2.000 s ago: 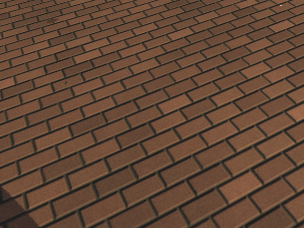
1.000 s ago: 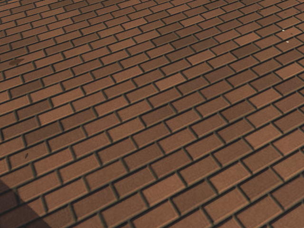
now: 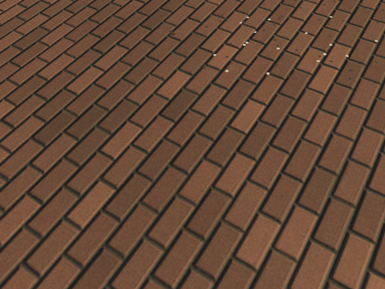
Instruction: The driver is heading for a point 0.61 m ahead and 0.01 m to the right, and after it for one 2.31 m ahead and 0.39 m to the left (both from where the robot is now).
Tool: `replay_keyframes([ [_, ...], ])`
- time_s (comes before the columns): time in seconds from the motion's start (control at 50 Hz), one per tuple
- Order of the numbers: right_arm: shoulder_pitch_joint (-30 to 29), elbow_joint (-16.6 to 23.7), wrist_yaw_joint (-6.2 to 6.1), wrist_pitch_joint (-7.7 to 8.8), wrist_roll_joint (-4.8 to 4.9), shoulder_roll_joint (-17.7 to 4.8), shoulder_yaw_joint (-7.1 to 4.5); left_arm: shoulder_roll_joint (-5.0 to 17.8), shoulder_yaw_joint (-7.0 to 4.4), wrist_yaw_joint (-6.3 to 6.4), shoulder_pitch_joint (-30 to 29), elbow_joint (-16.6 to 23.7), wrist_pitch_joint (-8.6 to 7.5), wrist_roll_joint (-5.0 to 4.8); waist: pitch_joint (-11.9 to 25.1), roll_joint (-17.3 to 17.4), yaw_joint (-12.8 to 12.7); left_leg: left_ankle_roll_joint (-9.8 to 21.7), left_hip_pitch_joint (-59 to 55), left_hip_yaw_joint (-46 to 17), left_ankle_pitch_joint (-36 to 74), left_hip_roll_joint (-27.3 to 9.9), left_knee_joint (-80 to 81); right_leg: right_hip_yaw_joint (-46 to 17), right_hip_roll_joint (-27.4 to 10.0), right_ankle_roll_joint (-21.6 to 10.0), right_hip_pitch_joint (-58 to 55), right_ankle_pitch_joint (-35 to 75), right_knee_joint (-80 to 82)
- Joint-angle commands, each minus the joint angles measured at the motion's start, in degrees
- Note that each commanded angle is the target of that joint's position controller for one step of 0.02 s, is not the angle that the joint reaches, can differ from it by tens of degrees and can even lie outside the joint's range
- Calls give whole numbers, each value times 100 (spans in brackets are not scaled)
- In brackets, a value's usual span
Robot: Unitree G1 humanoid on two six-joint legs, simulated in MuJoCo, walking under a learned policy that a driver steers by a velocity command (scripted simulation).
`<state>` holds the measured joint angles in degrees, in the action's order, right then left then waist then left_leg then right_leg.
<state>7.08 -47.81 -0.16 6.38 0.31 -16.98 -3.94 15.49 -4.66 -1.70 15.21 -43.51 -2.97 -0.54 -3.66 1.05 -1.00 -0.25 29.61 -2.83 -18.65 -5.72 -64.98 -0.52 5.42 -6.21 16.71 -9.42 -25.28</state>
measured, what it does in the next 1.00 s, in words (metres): walks ahead: left foot, then right foot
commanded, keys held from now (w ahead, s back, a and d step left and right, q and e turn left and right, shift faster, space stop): w+e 0.24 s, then w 0.42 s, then w+q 0.34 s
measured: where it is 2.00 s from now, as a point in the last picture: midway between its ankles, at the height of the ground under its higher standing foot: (210, 141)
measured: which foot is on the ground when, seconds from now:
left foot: up 0.00-0.30, down 0.32-0.84, up 0.86-1.00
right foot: down 0.00-0.34, up 0.36-0.80, down 0.82-1.00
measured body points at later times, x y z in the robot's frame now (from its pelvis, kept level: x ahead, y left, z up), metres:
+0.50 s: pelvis +0.29 +0.05 +0.00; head +0.31 +0.05 +0.45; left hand +0.45 +0.29 -0.12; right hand +0.33 -0.24 -0.11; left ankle +0.34 +0.14 -0.74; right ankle +0.20 -0.08 -0.65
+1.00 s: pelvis +0.53 -0.07 +0.00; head +0.55 -0.09 +0.45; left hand +0.70 +0.17 -0.09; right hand +0.56 -0.37 -0.13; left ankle +0.51 +0.09 -0.65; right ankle +0.54 -0.18 -0.74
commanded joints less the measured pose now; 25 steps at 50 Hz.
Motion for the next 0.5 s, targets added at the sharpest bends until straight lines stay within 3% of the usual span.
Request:
replay_keyframes([
  [0.02, 148, 306, -29, -63, -112, -508, -154, 872, -201, 122, -103, 471, -155, -12, 612, -259, 209, -191, 559, -75, 601, -108, 654, -1699, -1441, -1050, -653, 1433, 1298],
  [0.08, -520, 538, -30, -71, -114, -361, -93, 958, -223, 233, 185, 399, -125, -36, 407, -373, -6, -343, 669, -56, 1608, 97, 1931, -1449, -1218, -861, -533, 1211, 1304],
  [0.14, -1045, 717, 45, -21, -47, -268, -33, 965, -228, 266, 378, 331, -86, -53, 279, -581, -224, -322, 299, -12, 2394, 351, 3031, -1408, -1082, -640, -374, 606, 1267],
  [0.22, -1345, 916, 147, 72, 12, -440, -53, 922, -228, 286, 654, 197, -33, -88, 243, -638, -322, -197, 120, -162, 2325, 482, 3630, -1888, -1291, -567, -806, 403, 814],
  [0.28, -985, 848, 202, 162, 15, -608, -106, 894, -225, 334, 629, 174, 32, -47, 329, -867, -138, 8, -262, -95, 1705, 503, 3783, -2191, -1492, -479, -1212, 821, 328],
  [0.3, -570, 728, 193, 195, -15, -669, -150, 819, -194, 332, 579, 178, 48, -42, 478, -911, 75, 149, -814, 56, 1686, 576, 3986, -2133, -1376, -391, -1230, 1325, 8],
  [0.32, 47, 588, 168, 228, -91, -850, -232, 619, -115, 305, 558, 211, 41, -14, 947, -813, 358, 384, -1840, -37, 1733, 394, 3971, -1894, -1057, -221, -1058, 1742, -803],
  [0.34, 959, 502, 138, 221, -154, -1136, -293, 389, -3, 296, 626, 311, 34, 92, 1794, -178, 689, 751, -3353, -1062, 1582, -526, 3796, -1435, -667, 4, -275, 745, -2402],
  [0.36, 1484, 179, 194, 138, -154, -1513, -416, 74, 73, 282, 1595, 325, -29, -121, 2280, 1990, 254, 1706, -4967, -3848, 250, -1619, 4494, -929, 136, 418, 1817, -2239, -4186],
  [0.38, 1374, 255, 235, 125, 46, -926, -275, 647, 7, 299, 1450, 185, -56, -176, 1831, 1260, 427, 1591, -4817, -4268, -1033, -1611, 4822, -1224, -224, 436, 2542, -2339, -4844],
  [0.4, 1066, 321, 215, 88, 65, -606, -189, 910, -60, 285, 721, 280, -63, -157, 1082, 658, 566, 1352, -4113, -3347, -980, -1384, 4882, -1133, -416, 429, 2747, -1814, -4942],
  [0.42, 753, 386, 205, 44, -14, -559, -144, 862, -47, 296, 296, 385, -73, -92, 712, 198, 469, 1231, -3406, -2688, -380, -1161, 4965, -892, -627, 427, 2591, -1421, -4793],
  [0.44, 591, 367, 194, 17, -56, -470, -110, 796, -54, 283, 21, 474, -104, -8, 415, 128, 383, 1246, -2864, -2251, 258, -981, 5088, -817, -792, 426, 2510, -1150, -4446],
  [0.46, 541, 354, 172, 24, -112, -401, -64, 709, -54, 251, 41, 501, -114, -3, 413, 279, 231, 1211, -2560, -1907, 704, -821, 5192, -753, -968, 410, 2230, -970, -4188],
  [0.5, 623, 271, 159, 45, -61, -379, -48, 500, -10, 217, 139, 489, -103, -20, 474, 470, 142, 1283, -2371, -1515, 1233, -692, 5374, -554, -1082, 457, 2034, -917, -3759],
])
